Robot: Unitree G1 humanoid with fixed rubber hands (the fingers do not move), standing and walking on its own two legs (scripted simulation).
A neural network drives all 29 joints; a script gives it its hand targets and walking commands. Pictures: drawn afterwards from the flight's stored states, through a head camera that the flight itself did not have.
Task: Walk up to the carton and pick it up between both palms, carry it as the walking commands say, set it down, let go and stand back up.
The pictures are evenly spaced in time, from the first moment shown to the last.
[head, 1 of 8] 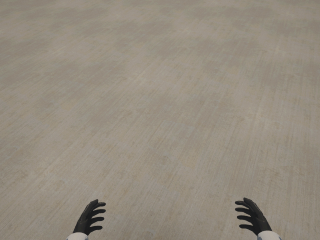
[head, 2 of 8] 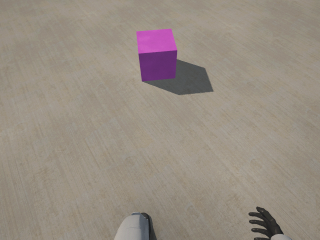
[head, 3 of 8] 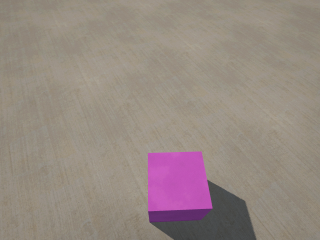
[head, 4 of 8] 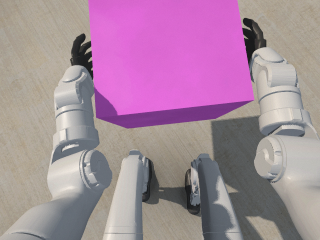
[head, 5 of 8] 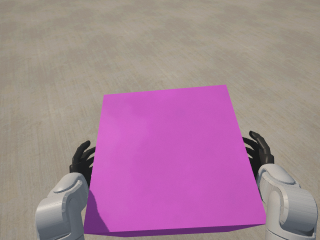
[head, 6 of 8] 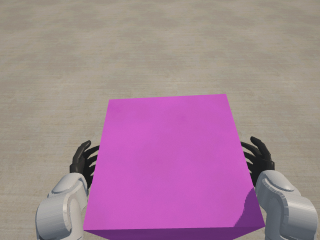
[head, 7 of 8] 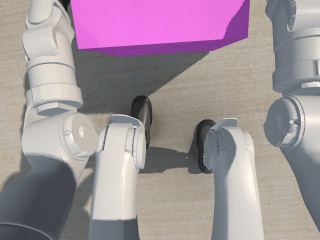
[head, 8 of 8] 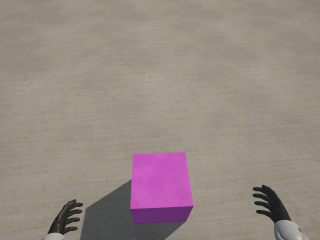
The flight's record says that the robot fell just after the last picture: no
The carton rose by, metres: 0.65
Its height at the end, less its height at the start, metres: +0.00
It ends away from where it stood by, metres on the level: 1.34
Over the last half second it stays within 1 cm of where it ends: yes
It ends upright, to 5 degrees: yes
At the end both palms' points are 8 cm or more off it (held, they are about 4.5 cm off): yes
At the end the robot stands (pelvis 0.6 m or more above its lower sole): yes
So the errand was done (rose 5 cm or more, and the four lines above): yes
